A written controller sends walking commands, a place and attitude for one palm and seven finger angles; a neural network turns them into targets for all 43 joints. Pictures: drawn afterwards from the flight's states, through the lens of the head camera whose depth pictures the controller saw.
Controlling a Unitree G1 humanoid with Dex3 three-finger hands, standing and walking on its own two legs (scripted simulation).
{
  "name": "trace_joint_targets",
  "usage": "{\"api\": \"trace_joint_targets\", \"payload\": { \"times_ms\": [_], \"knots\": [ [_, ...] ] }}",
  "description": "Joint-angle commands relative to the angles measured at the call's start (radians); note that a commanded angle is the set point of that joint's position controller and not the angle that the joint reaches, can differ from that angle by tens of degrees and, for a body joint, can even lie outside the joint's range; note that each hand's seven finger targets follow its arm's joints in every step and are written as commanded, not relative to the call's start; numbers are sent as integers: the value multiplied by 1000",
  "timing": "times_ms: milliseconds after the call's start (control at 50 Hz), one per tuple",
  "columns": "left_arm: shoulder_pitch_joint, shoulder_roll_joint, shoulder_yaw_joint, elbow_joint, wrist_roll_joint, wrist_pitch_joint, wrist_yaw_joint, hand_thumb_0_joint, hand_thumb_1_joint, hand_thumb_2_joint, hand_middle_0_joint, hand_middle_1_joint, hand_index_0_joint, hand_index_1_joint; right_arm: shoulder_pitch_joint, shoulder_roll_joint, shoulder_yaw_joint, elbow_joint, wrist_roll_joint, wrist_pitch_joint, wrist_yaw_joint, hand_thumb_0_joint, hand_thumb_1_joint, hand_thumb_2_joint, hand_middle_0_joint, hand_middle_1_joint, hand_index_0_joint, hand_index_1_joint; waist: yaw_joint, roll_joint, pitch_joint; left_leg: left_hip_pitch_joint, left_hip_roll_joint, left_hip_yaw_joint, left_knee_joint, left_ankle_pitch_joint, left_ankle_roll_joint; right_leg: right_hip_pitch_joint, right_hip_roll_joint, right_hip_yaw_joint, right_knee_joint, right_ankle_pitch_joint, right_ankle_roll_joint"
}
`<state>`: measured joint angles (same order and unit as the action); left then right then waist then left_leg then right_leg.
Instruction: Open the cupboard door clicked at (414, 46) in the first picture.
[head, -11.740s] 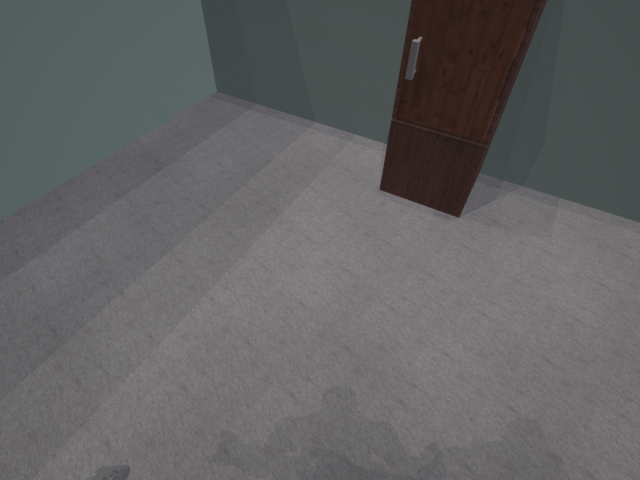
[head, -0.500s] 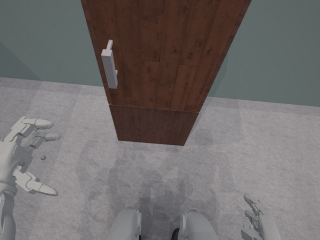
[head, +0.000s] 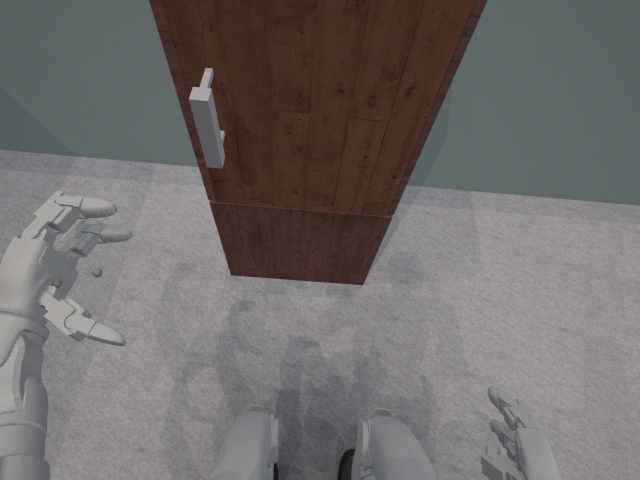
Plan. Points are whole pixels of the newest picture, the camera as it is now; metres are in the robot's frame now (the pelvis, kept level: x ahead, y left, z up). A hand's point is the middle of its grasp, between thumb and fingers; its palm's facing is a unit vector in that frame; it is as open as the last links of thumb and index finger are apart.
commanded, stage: move the hooked fingers beside the handle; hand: left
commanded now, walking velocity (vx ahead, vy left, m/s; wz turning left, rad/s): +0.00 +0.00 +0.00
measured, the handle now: (212, 120) +0.59 +0.19 +0.03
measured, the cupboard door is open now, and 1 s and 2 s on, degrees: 0 0 0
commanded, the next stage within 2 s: none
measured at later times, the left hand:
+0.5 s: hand (126, 211) +0.41 +0.26 +0.04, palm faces -0.02 -1.00 -0.02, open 14.0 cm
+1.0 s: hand (152, 165) +0.49 +0.25 +0.04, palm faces -0.02 -1.00 -0.01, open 14.0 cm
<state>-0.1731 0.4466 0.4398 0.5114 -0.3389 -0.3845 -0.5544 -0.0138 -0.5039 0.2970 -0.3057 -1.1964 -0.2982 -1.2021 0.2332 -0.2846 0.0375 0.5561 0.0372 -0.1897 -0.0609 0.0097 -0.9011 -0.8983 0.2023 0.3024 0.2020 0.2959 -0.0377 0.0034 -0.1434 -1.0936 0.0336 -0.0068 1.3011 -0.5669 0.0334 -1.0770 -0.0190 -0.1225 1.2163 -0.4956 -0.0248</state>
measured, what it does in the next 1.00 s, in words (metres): stands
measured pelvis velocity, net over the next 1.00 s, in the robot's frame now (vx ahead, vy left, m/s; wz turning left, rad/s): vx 0.00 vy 0.01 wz -0.03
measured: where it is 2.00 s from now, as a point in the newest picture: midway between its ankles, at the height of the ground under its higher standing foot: outside the picture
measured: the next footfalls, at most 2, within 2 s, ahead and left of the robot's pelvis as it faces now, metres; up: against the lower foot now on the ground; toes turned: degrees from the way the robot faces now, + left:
none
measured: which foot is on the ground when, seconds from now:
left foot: down 0.00-1.00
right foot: down 0.00-1.00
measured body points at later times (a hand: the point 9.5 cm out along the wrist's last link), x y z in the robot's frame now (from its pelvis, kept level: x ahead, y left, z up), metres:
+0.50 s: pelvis +0.01 +0.01 +0.00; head +0.13 +0.04 +0.43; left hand +0.41 +0.32 +0.04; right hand +0.10 -0.26 -0.09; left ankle +0.03 +0.10 -0.62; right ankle +0.05 -0.11 -0.62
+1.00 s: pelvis +0.00 +0.01 -0.01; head +0.16 +0.04 +0.41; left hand +0.48 +0.31 +0.04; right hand +0.05 -0.27 -0.11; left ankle +0.03 +0.10 -0.62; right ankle +0.05 -0.12 -0.62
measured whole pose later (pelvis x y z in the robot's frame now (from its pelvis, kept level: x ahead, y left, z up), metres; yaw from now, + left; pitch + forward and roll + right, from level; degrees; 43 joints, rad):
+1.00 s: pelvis +0.00 +0.01 -0.01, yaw -2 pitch +26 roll -5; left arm -0.81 0.61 0.49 1.11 -0.15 -0.43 -0.44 -0.01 -0.50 0.30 -0.31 -1.20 -0.30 -1.20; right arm 0.31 -0.29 0.05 0.62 0.00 0.00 -0.02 0.00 -0.90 -0.90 0.20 0.30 0.20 0.30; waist -0.16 0.01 -0.13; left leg -1.23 0.04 0.01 1.33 -0.57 0.05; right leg -1.21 -0.01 -0.11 1.23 -0.48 -0.01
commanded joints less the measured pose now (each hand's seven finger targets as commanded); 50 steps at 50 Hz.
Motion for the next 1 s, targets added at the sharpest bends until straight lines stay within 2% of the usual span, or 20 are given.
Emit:
{"api": "trace_joint_targets", "payload": {
  "times_ms": [0, 40, 140, 160, 180, 260, 280, 320, 360, 400, 420, 500, 540, 640, 720, 780, 840, 900, 940, 980],
  "knots": [
    [-181, 297, 125, -110, -23, -35, 15, 0, -500, 300, -300, -1200, -300, -1200, 54, -167, -74, -118, 5, -23, -11, 0, -900, -900, 200, 300, 200, 300, 16, 82, -374, 206, -22, -41, -213, 303, -9, 259, 32, 93, -160, 165, -2],
    [-202, 279, 107, -100, -21, -28, 21, 0, -500, 300, -300, -1200, -300, -1200, 58, -167, -74, -124, 6, -16, -7, 0, -900, -900, 200, 300, 200, 300, 13, 108, -361, 210, -22, -42, -219, 308, -10, 240, 35, 88, -157, 165, -6],
    [-346, 264, 67, -53, 7, -49, 42, 0, -500, 300, -300, -1200, -300, -1200, 84, -174, -76, -104, 2, -2, -4, 0, -900, -900, 200, 300, 200, 300, -27, 83, -345, 205, -16, -46, -212, 275, -6, 192, 38, 88, -158, 140, -2],
    [-376, 296, 88, -33, 20, -59, 47, 0, -500, 300, -300, -1200, -300, -1200, 95, -181, -77, -90, 0, 3, -6, 0, -900, -900, 200, 300, 200, 300, -26, 74, -360, 215, -12, -51, -214, 277, -7, 187, 39, 86, -155, 140, -2],
    [-415, 280, 67, -35, 26, -70, 48, 0, -500, 300, -300, -1200, -300, -1200, 98, -179, -79, -85, -1, 4, -6, 0, -900, -900, 200, 300, 200, 300, -32, 108, -368, 232, -12, -54, -214, 286, -9, 169, 37, 84, -150, 144, -3],
    [-468, 298, 71, -29, 37, -96, 47, 0, -500, 300, -300, -1200, -300, -1200, 117, -182, -82, -69, -6, 15, -2, 0, -900, -900, 200, 300, 200, 300, -23, 150, -439, 310, -11, -64, -217, 362, -20, 169, 38, 79, -143, 183, -8],
    [-471, 321, 92, -20, 40, -97, 49, 0, -500, 300, -300, -1200, -300, -1200, 123, -184, -85, -62, -8, 20, -1, 0, -900, -900, 200, 300, 200, 300, -20, 141, -452, 316, -9, -66, -215, 382, -21, 179, 36, 77, -142, 196, -7],
    [-498, 307, 74, 19, 51, -90, 55, 0, -500, 300, -300, -1200, -300, -1200, 127, -183, -82, -56, -8, 33, 2, 0, -900, -900, 200, 300, 200, 300, -32, 135, -428, 308, -7, -67, -218, 380, -20, 161, 37, 73, -145, 193, -4],
    [-487, 335, 104, 63, 58, -81, 60, 0, -500, 300, -300, -1200, -300, -1200, 137, -184, -82, -53, -9, 45, 4, 0, -900, -900, 200, 300, 200, 300, -22, 131, -433, 302, -7, -65, -216, 400, -21, 171, 39, 75, -142, 207, -5],
    [-547, 322, 84, 87, 69, -80, 70, 0, -500, 300, -300, -1200, -300, -1200, 139, -184, -81, -46, -9, 55, 6, 0, -900, -900, 200, 300, 200, 300, -33, 137, -414, 298, -5, -71, -219, 380, -22, 147, 38, 69, -141, 191, -5],
    [-557, 325, 85, 83, 74, -82, 76, 0, -500, 300, -300, -1200, -300, -1200, 139, -183, -81, -48, -12, 59, 8, 0, -900, -900, 200, 300, 200, 300, -29, 155, -419, 305, -5, -70, -220, 387, -23, 149, 36, 69, -140, 194, -6],
    [-579, 329, 89, 101, 83, -97, 90, 0, -500, 300, -300, -1200, -300, -1200, 161, -182, -84, -42, -16, 79, 15, 0, -900, -900, 200, 300, 200, 300, -32, 144, -455, 343, 0, -74, -211, 472, -28, 155, 40, 69, -139, 242, -3],
    [-606, 300, 63, 115, 83, -106, 91, 0, -500, 300, -300, -1200, -300, -1200, 170, -179, -84, -38, -17, 88, 18, 0, -900, -900, 200, 300, 200, 300, -49, 139, -455, 353, 3, -77, -202, 501, -26, 140, 45, 65, -134, 252, -4],
    [-743, 338, 69, 244, 111, -113, 96, 0, -500, 300, -300, -1200, -300, -1200, 180, -188, -78, -18, -18, 113, 14, 0, -900, -900, 200, 300, 200, 300, -77, 103, -382, 261, -3, -72, -199, 350, -12, 113, 44, 70, -139, 183, -4],
    [-857, 407, 94, 299, 138, -135, 101, 0, -500, 300, -300, -1200, -300, -1200, 188, -193, -71, -7, -26, 127, 10, 0, -900, -900, 200, 300, 200, 300, -84, 142, -421, 261, -5, -77, -179, 344, -12, 95, 43, 76, -125, 176, -4],
    [-919, 418, 80, 264, 151, -161, 99, 0, -500, 300, -300, -1200, -300, -1200, 201, -196, -71, -1, -34, 138, 16, 0, -900, -900, 200, 300, 200, 300, -82, 231, -515, 367, 1, -99, -168, 447, -28, 51, 44, 68, -105, 201, -8],
    [-944, 387, 53, 306, 153, -153, 99, 0, -500, 300, -300, -1200, -300, -1200, 214, -196, -71, 10, -37, 152, 19, 0, -900, -900, 200, 300, 200, 300, -105, 219, -506, 387, 7, -112, -158, 478, -29, 13, 48, 60, -105, 203, -6],
    [-948, 440, 87, 419, 166, -110, 105, 0, -500, 300, -300, -1200, -300, -1200, 225, -207, -63, 14, -33, 173, 17, 0, -900, -900, 200, 300, 200, 300, -116, 148, -462, 276, 2, -100, -150, 408, -13, 50, 46, 66, -110, 202, 0],
    [-1005, 443, 77, 432, 174, -96, 114, 0, -500, 300, -300, -1200, -300, -1200, 228, -206, -57, 11, -36, 179, 15, 0, -900, -900, 200, 300, 200, 300, -129, 162, -445, 246, 0, -100, -147, 379, -8, 37, 45, 66, -105, 189, 0],
    [-1029, 490, 98, 437, 194, -95, 127, 0, -500, 300, -300, -1200, -300, -1200, 238, -210, -55, 8, -40, 187, 16, 0, -900, -900, 200, 300, 200, 300, -131, 170, -477, 246, 2, -96, -137, 386, -7, 39, 46, 70, -103, 196, 3]
  ]
}}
